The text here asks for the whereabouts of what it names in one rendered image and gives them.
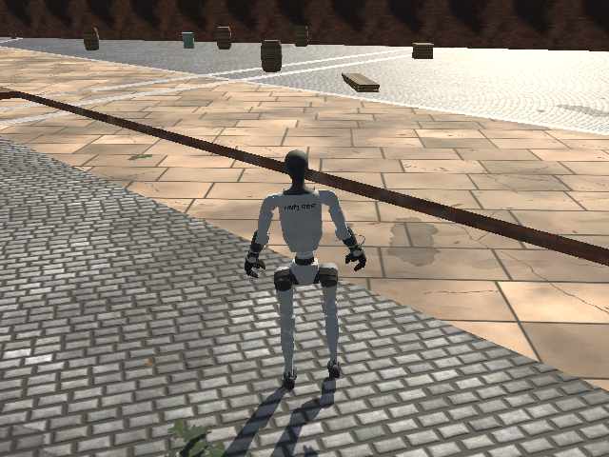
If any robot left hand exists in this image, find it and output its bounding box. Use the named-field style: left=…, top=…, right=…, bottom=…
left=245, top=259, right=265, bottom=278

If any robot left shin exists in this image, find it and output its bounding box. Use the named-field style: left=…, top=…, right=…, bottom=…
left=280, top=314, right=295, bottom=376

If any left robot upper arm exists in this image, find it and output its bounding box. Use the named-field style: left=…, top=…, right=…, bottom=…
left=255, top=192, right=280, bottom=245

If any robot right hand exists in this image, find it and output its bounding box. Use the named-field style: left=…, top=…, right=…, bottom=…
left=345, top=251, right=366, bottom=271

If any left robot forearm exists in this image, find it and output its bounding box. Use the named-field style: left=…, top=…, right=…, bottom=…
left=246, top=230, right=264, bottom=263

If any right robot upper arm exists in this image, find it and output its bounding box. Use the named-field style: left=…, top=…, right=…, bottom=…
left=319, top=189, right=351, bottom=241

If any robot left thigh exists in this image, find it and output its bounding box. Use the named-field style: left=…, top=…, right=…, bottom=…
left=274, top=267, right=296, bottom=331

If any right robot forearm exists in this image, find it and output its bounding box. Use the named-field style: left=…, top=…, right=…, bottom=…
left=343, top=225, right=363, bottom=256

